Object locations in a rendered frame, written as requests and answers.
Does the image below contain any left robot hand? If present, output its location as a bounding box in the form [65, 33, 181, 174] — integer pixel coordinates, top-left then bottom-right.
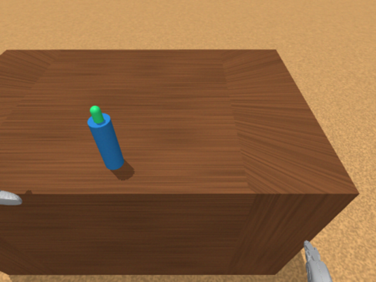
[0, 190, 22, 205]

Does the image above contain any bottle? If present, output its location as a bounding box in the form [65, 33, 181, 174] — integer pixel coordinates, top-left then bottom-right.
[88, 106, 124, 170]

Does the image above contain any right robot hand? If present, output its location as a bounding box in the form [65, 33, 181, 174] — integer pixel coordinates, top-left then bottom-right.
[304, 240, 333, 282]

